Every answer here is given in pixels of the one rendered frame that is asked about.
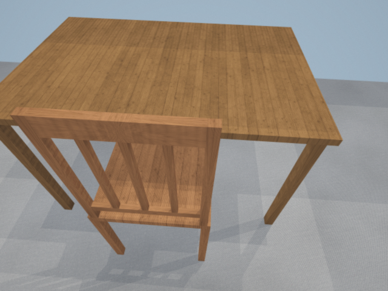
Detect table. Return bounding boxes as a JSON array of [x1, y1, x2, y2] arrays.
[[0, 17, 343, 225]]

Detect chair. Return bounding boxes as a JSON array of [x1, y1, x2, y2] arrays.
[[10, 107, 222, 261]]

